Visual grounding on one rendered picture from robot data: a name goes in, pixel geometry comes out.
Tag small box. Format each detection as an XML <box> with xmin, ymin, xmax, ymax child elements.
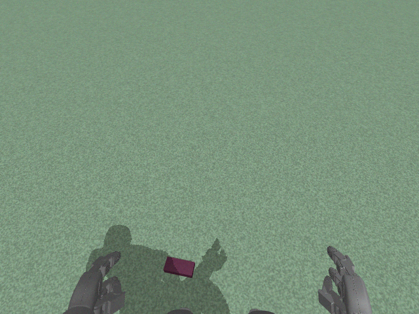
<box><xmin>164</xmin><ymin>256</ymin><xmax>195</xmax><ymax>278</ymax></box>

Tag left robot hand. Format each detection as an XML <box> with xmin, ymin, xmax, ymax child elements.
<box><xmin>68</xmin><ymin>251</ymin><xmax>126</xmax><ymax>314</ymax></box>

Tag right robot hand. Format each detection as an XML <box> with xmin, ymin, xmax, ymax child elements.
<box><xmin>318</xmin><ymin>246</ymin><xmax>372</xmax><ymax>314</ymax></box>

